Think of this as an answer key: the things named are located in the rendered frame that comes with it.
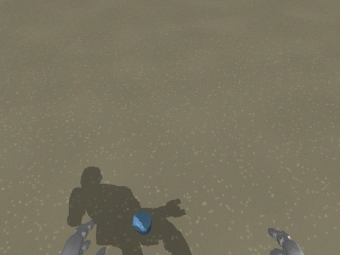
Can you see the right robot hand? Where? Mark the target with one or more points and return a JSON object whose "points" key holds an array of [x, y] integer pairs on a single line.
{"points": [[289, 247]]}

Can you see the cup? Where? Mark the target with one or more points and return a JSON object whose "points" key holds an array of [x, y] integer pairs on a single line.
{"points": [[142, 222]]}

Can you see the left robot hand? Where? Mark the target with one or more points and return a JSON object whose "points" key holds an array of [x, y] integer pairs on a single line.
{"points": [[75, 245]]}

